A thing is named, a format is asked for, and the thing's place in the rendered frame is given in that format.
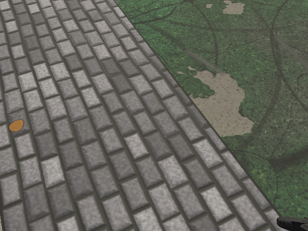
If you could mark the right robot hand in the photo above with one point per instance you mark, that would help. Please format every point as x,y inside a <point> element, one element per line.
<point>292,223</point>

